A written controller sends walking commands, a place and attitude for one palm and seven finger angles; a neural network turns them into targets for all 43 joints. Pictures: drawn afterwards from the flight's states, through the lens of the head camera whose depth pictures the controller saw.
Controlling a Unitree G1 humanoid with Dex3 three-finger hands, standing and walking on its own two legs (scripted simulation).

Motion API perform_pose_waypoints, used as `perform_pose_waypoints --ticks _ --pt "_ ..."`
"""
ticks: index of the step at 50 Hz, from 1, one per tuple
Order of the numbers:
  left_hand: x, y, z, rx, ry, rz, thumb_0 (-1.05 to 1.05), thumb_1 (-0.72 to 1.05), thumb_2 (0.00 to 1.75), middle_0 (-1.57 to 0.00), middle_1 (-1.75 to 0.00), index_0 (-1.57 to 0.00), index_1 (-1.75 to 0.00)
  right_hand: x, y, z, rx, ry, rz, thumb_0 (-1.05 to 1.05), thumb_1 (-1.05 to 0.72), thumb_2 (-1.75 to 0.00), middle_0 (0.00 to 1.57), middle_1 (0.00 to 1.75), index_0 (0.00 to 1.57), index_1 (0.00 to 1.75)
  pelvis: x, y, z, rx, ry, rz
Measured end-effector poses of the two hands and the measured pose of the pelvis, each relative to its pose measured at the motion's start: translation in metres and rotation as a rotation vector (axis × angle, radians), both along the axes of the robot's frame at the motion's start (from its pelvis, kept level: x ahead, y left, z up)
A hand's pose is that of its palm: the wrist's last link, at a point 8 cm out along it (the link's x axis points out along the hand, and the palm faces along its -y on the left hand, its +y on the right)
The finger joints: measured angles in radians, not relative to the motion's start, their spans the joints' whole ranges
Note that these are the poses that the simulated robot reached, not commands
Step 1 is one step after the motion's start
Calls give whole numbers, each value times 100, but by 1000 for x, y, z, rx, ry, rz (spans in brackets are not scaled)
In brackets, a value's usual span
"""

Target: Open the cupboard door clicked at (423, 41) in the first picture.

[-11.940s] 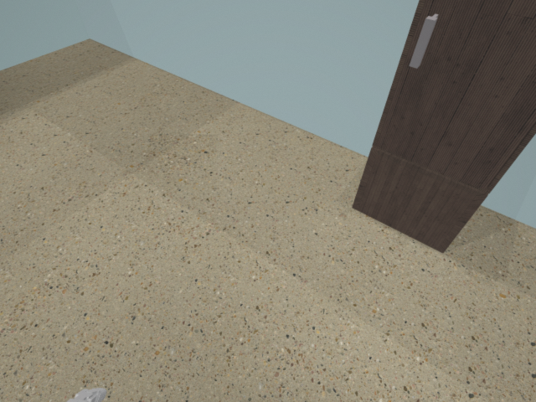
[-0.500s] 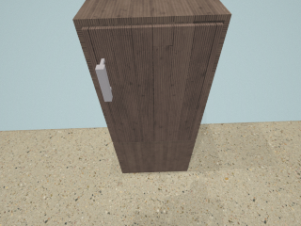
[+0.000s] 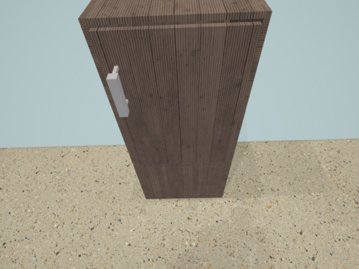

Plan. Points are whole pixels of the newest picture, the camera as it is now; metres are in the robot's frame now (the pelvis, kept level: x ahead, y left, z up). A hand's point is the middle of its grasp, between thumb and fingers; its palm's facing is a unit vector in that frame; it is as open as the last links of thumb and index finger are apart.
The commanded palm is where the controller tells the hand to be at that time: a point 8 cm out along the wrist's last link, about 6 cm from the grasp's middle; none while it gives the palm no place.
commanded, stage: come to a stop and stand still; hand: left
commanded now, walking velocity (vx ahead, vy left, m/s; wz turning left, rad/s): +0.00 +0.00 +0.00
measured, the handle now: (120, 91) +0.55 +0.20 +0.08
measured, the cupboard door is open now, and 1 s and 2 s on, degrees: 0 0 0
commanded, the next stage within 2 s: look again from close up in 0.26 s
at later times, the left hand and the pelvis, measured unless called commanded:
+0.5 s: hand out of the picture +0.02 +0.17 -0.17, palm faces +0.03 -0.98 -0.22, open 7.3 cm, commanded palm none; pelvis +0.01 -0.01 +0.00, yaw +0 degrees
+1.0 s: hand out of the picture +0.03 +0.18 -0.17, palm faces +0.03 -0.98 -0.22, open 7.3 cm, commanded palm +0.11 +0.23 -0.07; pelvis +0.02 +0.00 +0.00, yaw +1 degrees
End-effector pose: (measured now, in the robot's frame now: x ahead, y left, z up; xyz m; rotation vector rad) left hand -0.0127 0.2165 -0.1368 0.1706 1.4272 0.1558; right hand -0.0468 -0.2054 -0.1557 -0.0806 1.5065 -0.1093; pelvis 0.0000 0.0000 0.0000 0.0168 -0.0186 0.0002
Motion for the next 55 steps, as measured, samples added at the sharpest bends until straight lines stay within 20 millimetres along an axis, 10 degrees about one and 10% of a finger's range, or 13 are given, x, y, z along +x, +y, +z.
perform_pose_waypoints --ticks 20,51,55 --pt "20 1 -2 7 -38 14 1 93 90 -20 -30 -20 -30 47 -5 2 -18 -86 21 1 -91 -90 20 30 19 30 12 -6 1 -5 1 6" --pt "37 8 -4 12 -61 10 0 92 90 -20 -30 -20 -30 50 -10 6 -40 -66 21 0 -90 -90 20 30 19 30 17 -3 0 -13 9 10" --pt "102 21 50 60 -516 106 2 92 89 -20 -31 -20 -31 85 -22 16 -103 -322 25 1 -91 -90 20 30 20 30 13 1 -2 -9 19 22"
